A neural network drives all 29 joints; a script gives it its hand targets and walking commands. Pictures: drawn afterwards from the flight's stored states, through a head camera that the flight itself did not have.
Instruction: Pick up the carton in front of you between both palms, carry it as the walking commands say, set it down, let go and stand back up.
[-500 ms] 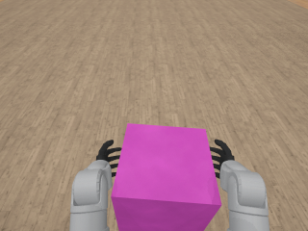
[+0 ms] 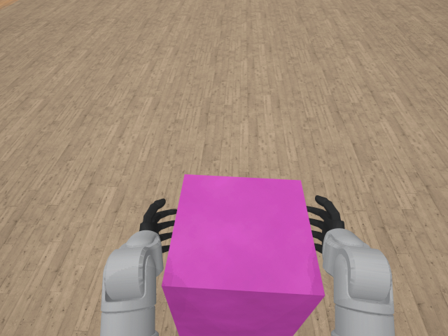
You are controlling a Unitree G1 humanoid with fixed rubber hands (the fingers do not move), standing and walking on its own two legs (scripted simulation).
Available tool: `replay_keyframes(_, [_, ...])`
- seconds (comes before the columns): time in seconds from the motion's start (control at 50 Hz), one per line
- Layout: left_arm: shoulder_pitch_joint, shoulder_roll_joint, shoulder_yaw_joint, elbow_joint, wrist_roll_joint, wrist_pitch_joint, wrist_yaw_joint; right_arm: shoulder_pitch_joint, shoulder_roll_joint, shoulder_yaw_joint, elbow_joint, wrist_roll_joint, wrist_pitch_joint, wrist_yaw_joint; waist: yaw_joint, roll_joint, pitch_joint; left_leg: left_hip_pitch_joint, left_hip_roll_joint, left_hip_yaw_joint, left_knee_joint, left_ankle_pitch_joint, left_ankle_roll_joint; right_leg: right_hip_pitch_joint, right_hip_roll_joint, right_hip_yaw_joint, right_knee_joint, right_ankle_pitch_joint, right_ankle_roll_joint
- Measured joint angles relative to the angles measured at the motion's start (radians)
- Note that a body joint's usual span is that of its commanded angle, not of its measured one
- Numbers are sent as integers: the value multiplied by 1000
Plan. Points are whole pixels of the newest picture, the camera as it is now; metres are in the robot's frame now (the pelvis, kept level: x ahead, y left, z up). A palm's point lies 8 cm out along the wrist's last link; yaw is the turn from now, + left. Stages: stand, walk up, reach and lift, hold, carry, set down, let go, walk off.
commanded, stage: carry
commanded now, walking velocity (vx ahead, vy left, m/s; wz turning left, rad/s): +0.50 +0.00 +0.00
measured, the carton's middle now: (237, 261) +0.26 +0.01 -0.01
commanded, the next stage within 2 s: none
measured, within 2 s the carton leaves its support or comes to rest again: neither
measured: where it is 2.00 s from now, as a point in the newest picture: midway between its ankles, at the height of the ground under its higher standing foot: (233, 289)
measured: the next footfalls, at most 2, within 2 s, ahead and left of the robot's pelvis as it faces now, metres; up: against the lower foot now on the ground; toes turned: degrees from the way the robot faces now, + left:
left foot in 0.28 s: +0.44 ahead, +0.14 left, +0.00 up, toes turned +6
right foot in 0.68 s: +0.58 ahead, -0.09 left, +0.00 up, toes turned +12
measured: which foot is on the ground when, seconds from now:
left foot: up 0.00-0.26, down 0.28-1.00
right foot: down 0.00-0.32, up 0.34-0.66, down 0.68-1.00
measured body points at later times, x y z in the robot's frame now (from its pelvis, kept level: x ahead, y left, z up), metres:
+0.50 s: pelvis +0.33 +0.06 +0.00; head +0.35 +0.07 +0.45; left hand +0.62 +0.19 +0.05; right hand +0.60 -0.12 +0.07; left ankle +0.35 +0.13 -0.75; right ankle +0.31 -0.08 -0.68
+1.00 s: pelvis +0.52 +0.03 -0.01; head +0.51 +0.02 +0.44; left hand +0.80 +0.17 +0.07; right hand +0.80 -0.13 +0.07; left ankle +0.40 +0.14 -0.74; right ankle +0.54 -0.07 -0.74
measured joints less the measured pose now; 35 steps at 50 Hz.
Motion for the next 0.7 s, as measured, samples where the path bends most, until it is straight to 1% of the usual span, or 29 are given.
replay_keyframes(0.06, [12,1,0,-31,-7,-13,0,8,-1,16,-26,-1,-12,0,1,-4,-2,-74,18,15,-151,73,-15,86,4,7,-74,-16,11])
replay_keyframes(0.12, [13,1,-4,-64,-12,-14,0,12,-1,21,-62,0,-12,0,-2,-7,-11,-96,22,38,-332,146,-22,172,6,13,-125,-47,30])
replay_keyframes(0.2, [4,1,-13,-94,-9,4,0,14,-2,17,-102,4,3,0,-9,-8,-31,-67,3,85,-516,227,-12,285,3,16,-150,-123,67])
replay_keyframes(0.26, [-7,0,-13,-99,-3,26,0,7,-1,10,-105,7,18,0,-6,-18,-45,-2,-20,130,-605,235,5,355,-10,28,-108,-216,104])
replay_keyframes(0.28, [-13,-1,-9,-100,-1,33,0,-2,0,7,-100,8,22,0,-7,-24,-46,33,-31,149,-630,223,17,362,-22,37,-51,-266,116])
replay_keyframes(0.3, [-20,2,-1,-93,1,36,0,-11,1,9,-80,8,17,-1,-14,-48,-46,42,-45,165,-604,242,48,341,-53,47,52,-320,119])
replay_keyframes(0.32, [-26,4,10,-80,2,38,0,-24,3,11,-50,5,10,-1,-21,-65,-42,38,-52,177,-554,205,68,279,-77,74,212,-315,114])
replay_keyframes(0.34, [-30,6,19,-66,3,40,0,-35,5,11,-21,3,6,-1,-26,-66,-33,42,-50,182,-527,160,79,196,-71,120,392,-302,108])
replay_keyframes(0.36, [-31,6,26,-53,4,43,0,-41,6,10,0,2,5,-1,-29,-62,-22,58,-47,184,-529,130,83,110,-54,156,551,-295,99])
replay_keyframes(0.38, [-32,2,30,-44,7,44,0,-41,6,8,11,2,5,-1,-31,-56,-9,82,-45,184,-550,117,79,30,-38,174,670,-284,88])
replay_keyframes(0.4, [-30,-5,32,-40,11,43,1,-35,6,4,13,5,3,-1,-32,-51,4,109,-44,184,-580,120,65,-40,-29,178,739,-262,78])
replay_keyframes(0.42, [-28,-5,26,-38,13,40,1,-28,5,2,10,8,0,-1,-33,-48,17,138,-45,184,-614,122,63,-99,-26,176,758,-234,71])
replay_keyframes(0.44, [-27,-4,18,-38,14,35,1,-21,4,0,4,11,-5,-1,-33,-45,29,167,-47,182,-648,124,64,-147,-26,170,741,-210,68])
replay_keyframes(0.48, [-27,-2,4,-45,13,21,1,-10,2,-4,-17,16,-18,-1,-35,-39,47,218,-48,176,-702,123,63,-217,-26,156,651,-177,68])
replay_keyframes(0.56, [-21,-2,-13,-80,11,-4,1,1,1,-4,-63,25,-39,0,-28,-37,62,307,-50,163,-756,92,48,-270,-18,131,389,-86,75])
replay_keyframes(0.64, [-12,-1,-13,-129,3,-1,6,-1,1,6,-100,26,-36,3,-17,-39,54,387,-56,159,-740,16,20,-227,-3,88,172,86,79])
replay_keyframes(0.68, [-14,-1,-10,-140,1,10,6,-4,1,9,-108,21,-26,5,-14,-42,38,414,-59,153,-681,-52,3,-156,3,57,47,215,82])
replay_keyframes(0.7, [-17,-2,-9,-135,1,12,6,-8,1,7,-105,18,-21,7,-14,-35,25,416,-55,147,-637,-94,-7,-123,7,46,26,190,54])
